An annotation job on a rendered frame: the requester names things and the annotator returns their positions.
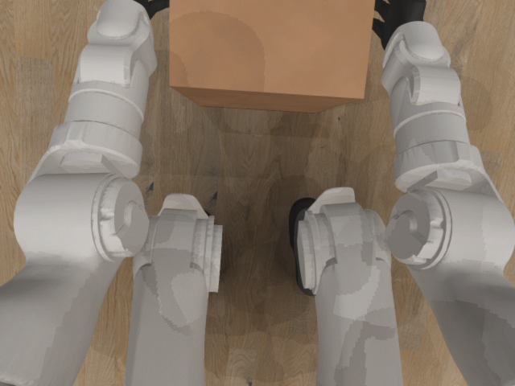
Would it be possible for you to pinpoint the left robot thigh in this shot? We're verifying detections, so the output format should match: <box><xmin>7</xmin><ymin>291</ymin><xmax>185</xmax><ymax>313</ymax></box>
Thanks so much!
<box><xmin>124</xmin><ymin>208</ymin><xmax>223</xmax><ymax>386</ymax></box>

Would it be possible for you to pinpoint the left robot upper arm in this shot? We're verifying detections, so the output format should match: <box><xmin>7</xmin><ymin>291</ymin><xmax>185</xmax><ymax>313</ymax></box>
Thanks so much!
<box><xmin>0</xmin><ymin>173</ymin><xmax>149</xmax><ymax>386</ymax></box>

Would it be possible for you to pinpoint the right robot thigh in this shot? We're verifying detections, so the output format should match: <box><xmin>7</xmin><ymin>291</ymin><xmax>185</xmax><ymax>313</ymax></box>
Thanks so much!
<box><xmin>297</xmin><ymin>202</ymin><xmax>403</xmax><ymax>386</ymax></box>

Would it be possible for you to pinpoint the right robot upper arm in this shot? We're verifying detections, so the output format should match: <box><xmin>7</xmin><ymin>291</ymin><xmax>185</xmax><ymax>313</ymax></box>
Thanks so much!
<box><xmin>385</xmin><ymin>186</ymin><xmax>515</xmax><ymax>386</ymax></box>

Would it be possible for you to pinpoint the right robot forearm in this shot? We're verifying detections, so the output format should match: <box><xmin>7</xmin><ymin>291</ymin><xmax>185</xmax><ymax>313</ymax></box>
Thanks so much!
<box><xmin>381</xmin><ymin>21</ymin><xmax>504</xmax><ymax>203</ymax></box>

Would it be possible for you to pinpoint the left robot forearm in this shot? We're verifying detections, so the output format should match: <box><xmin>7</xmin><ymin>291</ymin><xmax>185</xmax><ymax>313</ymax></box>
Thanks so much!
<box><xmin>14</xmin><ymin>0</ymin><xmax>157</xmax><ymax>246</ymax></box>

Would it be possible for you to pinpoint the robot right hand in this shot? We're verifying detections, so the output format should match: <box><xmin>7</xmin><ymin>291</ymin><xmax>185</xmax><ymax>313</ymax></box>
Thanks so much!
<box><xmin>372</xmin><ymin>0</ymin><xmax>426</xmax><ymax>50</ymax></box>

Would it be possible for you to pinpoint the robot left hand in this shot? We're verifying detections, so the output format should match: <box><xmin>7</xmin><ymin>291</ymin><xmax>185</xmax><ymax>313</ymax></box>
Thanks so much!
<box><xmin>134</xmin><ymin>0</ymin><xmax>170</xmax><ymax>20</ymax></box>

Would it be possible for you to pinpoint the robot thigh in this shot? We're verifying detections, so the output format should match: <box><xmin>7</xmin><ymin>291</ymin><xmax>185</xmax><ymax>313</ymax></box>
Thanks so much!
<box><xmin>124</xmin><ymin>208</ymin><xmax>223</xmax><ymax>386</ymax></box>
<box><xmin>297</xmin><ymin>202</ymin><xmax>403</xmax><ymax>386</ymax></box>

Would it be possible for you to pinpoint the carton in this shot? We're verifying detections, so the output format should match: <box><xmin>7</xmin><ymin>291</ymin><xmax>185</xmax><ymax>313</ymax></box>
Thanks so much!
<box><xmin>169</xmin><ymin>0</ymin><xmax>375</xmax><ymax>113</ymax></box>

